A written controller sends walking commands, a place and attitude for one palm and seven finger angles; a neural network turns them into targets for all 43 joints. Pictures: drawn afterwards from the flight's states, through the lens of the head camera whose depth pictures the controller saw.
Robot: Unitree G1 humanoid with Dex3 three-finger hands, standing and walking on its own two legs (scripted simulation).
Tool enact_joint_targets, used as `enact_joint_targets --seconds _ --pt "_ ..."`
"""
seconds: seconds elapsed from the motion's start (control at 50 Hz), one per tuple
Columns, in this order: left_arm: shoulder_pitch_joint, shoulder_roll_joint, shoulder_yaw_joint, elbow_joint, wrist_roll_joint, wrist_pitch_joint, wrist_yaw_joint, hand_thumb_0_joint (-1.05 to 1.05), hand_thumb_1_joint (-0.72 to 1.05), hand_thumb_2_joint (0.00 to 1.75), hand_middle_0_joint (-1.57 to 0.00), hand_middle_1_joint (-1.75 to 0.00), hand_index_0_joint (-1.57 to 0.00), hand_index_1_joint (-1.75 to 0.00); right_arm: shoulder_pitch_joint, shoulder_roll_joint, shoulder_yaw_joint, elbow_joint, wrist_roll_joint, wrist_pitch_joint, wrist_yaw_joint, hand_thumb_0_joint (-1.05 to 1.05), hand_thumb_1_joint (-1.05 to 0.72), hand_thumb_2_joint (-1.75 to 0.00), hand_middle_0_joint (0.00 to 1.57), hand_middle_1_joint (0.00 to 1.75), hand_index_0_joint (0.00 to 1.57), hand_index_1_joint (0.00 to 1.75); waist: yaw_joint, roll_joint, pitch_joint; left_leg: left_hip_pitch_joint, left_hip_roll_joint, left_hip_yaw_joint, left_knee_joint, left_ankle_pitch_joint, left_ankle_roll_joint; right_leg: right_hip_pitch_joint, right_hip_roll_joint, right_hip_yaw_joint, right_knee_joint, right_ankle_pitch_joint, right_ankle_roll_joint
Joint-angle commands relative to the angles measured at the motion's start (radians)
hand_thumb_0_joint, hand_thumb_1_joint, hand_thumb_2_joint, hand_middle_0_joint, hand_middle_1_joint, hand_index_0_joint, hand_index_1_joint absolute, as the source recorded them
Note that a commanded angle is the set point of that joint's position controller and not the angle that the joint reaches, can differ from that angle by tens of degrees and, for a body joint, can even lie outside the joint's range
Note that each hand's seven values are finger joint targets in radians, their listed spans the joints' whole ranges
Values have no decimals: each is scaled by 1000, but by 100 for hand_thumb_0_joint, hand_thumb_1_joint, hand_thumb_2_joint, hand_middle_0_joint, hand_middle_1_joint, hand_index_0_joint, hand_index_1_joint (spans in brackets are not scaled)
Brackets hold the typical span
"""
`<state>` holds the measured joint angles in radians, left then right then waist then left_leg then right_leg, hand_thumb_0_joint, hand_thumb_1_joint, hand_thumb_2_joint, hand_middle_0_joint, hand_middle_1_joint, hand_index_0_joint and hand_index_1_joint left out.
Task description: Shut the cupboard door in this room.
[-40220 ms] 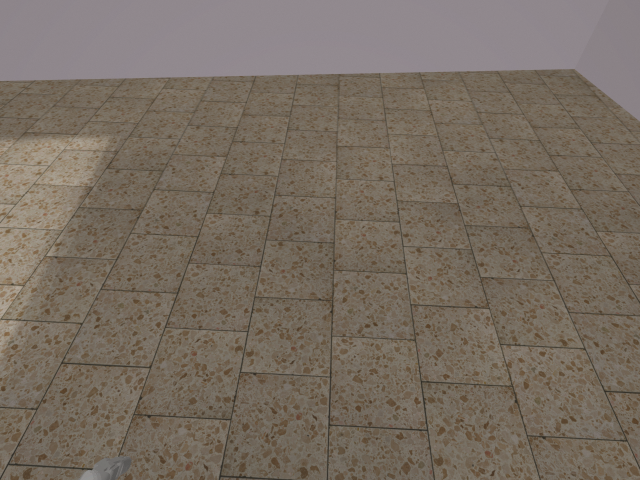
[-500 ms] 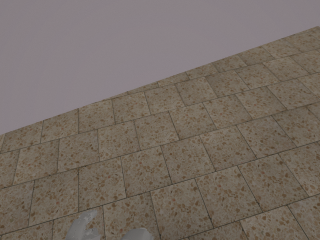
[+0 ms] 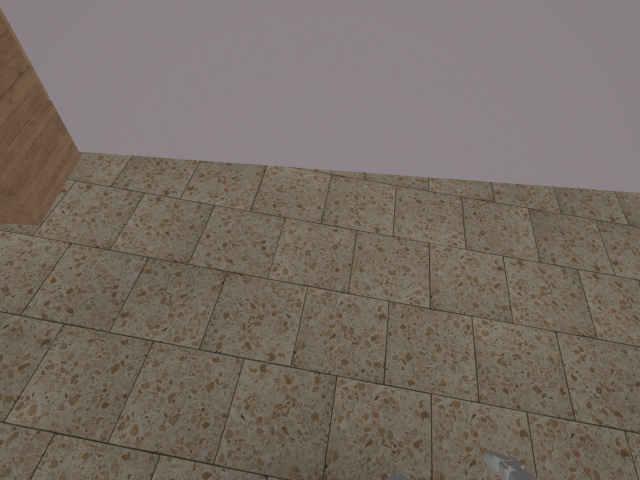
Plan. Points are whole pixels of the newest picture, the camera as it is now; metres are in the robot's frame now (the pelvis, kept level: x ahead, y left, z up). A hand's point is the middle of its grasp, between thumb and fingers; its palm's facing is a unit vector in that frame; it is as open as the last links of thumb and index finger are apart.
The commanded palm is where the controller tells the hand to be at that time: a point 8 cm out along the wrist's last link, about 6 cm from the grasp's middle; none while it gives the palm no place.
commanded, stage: walk to a spot facing it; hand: left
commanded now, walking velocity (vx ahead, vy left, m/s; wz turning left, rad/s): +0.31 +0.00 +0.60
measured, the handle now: out of the picture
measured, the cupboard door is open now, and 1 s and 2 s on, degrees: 82 82 82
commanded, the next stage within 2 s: turn to face it in 1.82 s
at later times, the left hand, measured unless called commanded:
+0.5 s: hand (207, 399) +0.23 +0.18 -0.13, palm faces +0.25 -0.94 -0.24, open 7.3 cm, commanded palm none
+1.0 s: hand (161, 450) +0.16 +0.24 -0.17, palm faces +0.56 -0.81 -0.18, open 7.4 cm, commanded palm none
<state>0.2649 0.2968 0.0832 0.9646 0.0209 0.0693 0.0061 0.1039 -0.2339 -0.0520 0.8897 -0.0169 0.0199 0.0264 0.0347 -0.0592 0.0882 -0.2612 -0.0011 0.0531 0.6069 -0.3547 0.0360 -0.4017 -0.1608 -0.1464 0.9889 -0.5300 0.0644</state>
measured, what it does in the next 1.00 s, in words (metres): walks ahead, turning left: right foot, then left foot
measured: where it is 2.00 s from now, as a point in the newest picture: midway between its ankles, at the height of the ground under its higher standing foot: (242, 312)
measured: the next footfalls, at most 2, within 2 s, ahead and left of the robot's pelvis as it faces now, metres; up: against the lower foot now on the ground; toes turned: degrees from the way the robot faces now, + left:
right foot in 0.40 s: +0.25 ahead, -0.14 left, +0.00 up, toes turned +6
left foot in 0.86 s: +0.33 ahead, +0.20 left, +0.00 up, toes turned +36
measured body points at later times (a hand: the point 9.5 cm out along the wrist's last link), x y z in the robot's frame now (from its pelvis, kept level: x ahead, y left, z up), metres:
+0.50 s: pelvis +0.14 -0.04 +0.00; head +0.18 -0.05 +0.45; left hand +0.21 +0.23 -0.11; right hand +0.19 -0.29 -0.16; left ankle +0.03 +0.07 -0.65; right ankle +0.21 -0.14 -0.73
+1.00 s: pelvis +0.30 +0.10 +0.00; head +0.33 +0.14 +0.45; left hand +0.14 +0.28 -0.16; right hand +0.54 -0.03 -0.12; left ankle +0.30 +0.18 -0.73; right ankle +0.29 -0.08 -0.62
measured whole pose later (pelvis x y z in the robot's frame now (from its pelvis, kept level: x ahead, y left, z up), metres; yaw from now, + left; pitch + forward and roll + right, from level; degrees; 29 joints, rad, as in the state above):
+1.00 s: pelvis +0.30 +0.10 +0.00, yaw +30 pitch -1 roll -2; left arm 0.35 0.21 0.05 1.10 0.02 -0.01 -0.01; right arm 0.09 -0.18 -0.04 0.93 -0.02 -0.06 0.01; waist 0.05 -0.02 0.11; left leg -0.32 0.01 0.12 0.59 -0.27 0.07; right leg -0.37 -0.16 -0.10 1.23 -0.41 0.05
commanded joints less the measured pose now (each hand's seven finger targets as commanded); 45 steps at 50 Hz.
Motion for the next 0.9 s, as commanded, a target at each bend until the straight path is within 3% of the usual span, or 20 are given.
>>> enact_joint_targets --seconds 0.0,0.06,0.16,0.26,0.3,0.32,0.34,0.36,0.38,0.4,0.44,0.48,0.52,0.68,0.76,0.78,0.82,0.84,0.86,0.88 --pt "-122 69 9 -123 3 -67 -30 0 90 90 -20 -30 -20 -30 107 -194 -43 -24 -2 -31 -34 0 -90 -90 20 30 20 30 -73 240 -64 210 242 -345 -336 184 117 -292 16 118 175 157 16" --pt "-97 68 4 -110 3 -71 -37 0 90 90 -20 -30 -20 -30 127 -187 -40 -24 5 -50 -30 0 -90 -90 20 30 20 30 -58 192 -61 186 201 -300 -362 192 115 -259 31 109 138 230 29" --pt "-187 60 -3 -154 0 -79 -39 0 90 90 -20 -30 -20 -30 202 -183 -46 1 4 -62 -29 0 -90 -90 20 30 20 30 -79 207 -11 186 213 -359 -390 172 152 -294 27 117 3 248 50" --pt "-264 29 -12 -199 -7 -97 -46 0 90 90 -20 -30 -20 -30 222 -183 -54 19 -5 -64 -31 0 -90 -90 20 30 20 30 -90 226 -27 169 197 -378 -323 281 149 -169 72 75 -265 215 50" --pt "-206 19 -8 -185 -9 -105 -46 0 90 90 -20 -30 -20 -30 197 -183 -55 21 -6 -62 -35 0 -90 -90 20 30 20 30 -59 228 -56 104 179 -365 -257 347 128 -8 109 50 -371 248 37" --pt "-124 28 -4 -156 -8 -111 -43 0 90 90 -20 -30 -20 -30 179 -179 -55 20 -3 -61 -36 0 -90 -90 20 30 20 30 -20 203 -86 38 153 -345 -180 345 103 145 125 39 -447 297 29" --pt "2 64 9 -119 -6 -124 -38 0 90 90 -20 -30 -20 -30 170 -157 -53 18 4 -64 -34 0 -90 -90 20 30 20 30 41 118 -147 -81 99 -308 -26 300 62 383 94 77 -538 340 12" --pt "156 187 38 -81 7 -141 -21 0 90 90 -20 -30 -20 -30 190 -87 -38 2 13 -72 -23 0 -90 -90 20 30 20 30 105 -160 -269 -291 -6 -191 267 43 0 662 -174 341 -632 188 -62" --pt "218 248 47 -67 -2 -133 -11 0 90 90 -20 -30 -20 -30 168 -69 -35 -31 13 -72 -21 0 -90 -90 20 30 20 30 112 -294 -293 -414 -54 -116 513 -248 -27 652 -395 634 -745 128 -132" --pt "156 211 40 -79 -7 -126 -6 0 90 90 -20 -30 -20 -30 131 -102 -45 -34 3 -66 -18 0 -90 -90 20 30 20 30 89 -151 -191 -450 16 -150 626 -201 -18 539 -381 604 -779 -5 -153" --pt "14 131 21 -103 0 -136 -5 0 90 90 -20 -30 -20 -30 130 -80 -49 1 -6 -52 3 0 -90 -90 20 30 20 30 24 -147 -87 -420 79 -118 703 -25 -24 300 -307 495 -816 -165 -124" --pt "-53 54 3 -108 1 -143 0 0 90 90 -20 -30 -20 -30 157 -62 -49 32 -10 -29 16 0 -90 -90 20 30 20 30 -28 -126 -48 -364 114 -103 682 74 -45 205 -242 249 -813 19 -93" --pt "-11 32 -4 -85 4 -151 -1 0 90 90 -20 -30 -20 -30 156 -36 -44 41 -9 -18 22 0 -90 -90 20 30 20 30 -33 -113 -38 -377 100 -76 643 125 -58 223 -193 126 -798 198 -87" --pt "97 35 -10 -6 11 -164 6 0 90 90 -20 -30 -20 -30 -43 10 -18 -19 -7 -22 42 0 -90 -90 20 30 20 30 -4 -65 43 -376 117 19 238 191 -68 300 -187 -63 -816 399 -119" --pt "161 54 -9 37 12 -156 4 0 90 90 -20 -30 -20 -30 -86 4 -6 -36 -10 -41 42 0 -90 -90 20 30 20 30 21 -68 7 -276 83 62 69 126 -30 401 -217 -70 -731 565 -129" --pt "154 70 -6 38 11 -154 4 0 90 90 -20 -30 -20 -30 -56 -5 -7 -30 -10 -49 37 0 -90 -90 20 30 20 30 4 -65 -19 -209 66 72 39 94 -16 408 -230 -79 -674 654 -132" --pt "116 91 -5 41 1 -153 0 0 90 90 -20 -30 -20 -30 162 -67 -27 27 -19 -62 21 0 -90 -90 20 30 20 30 -111 -5 -166 146 -2 98 -77 132 17 319 -181 -156 -347 808 -94" --pt "126 56 -5 23 -7 -151 -12 0 90 90 -20 -30 -20 -30 318 -184 -56 61 -23 -66 5 0 -90 -90 20 30 20 30 -181 191 -314 431 143 -116 -115 141 66 114 -87 -164 -64 547 -47" --pt "115 -7 -21 -19 -14 -149 -24 0 90 90 -20 -30 -20 -30 414 -298 -84 82 -14 -73 -12 0 -90 -90 20 30 20 30 -199 427 -369 610 398 -523 -216 299 149 -207 65 -84 231 -43 1" --pt "54 20 -21 -35 -13 -146 -16 0 90 90 -20 -30 -20 -30 410 -299 -82 97 6 -63 -25 0 -90 -90 20 30 20 30 -200 308 -356 619 433 -543 -270 404 191 -287 50 57 318 -32 -25"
